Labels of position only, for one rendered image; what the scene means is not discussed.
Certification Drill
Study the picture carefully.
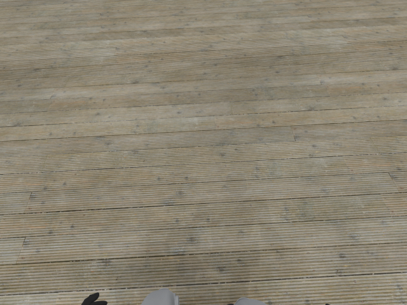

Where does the left robot hand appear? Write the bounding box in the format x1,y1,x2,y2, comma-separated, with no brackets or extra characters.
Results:
81,292,107,305

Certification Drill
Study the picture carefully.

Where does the robot left thigh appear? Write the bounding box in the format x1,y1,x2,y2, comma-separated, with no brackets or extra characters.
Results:
141,289,179,305

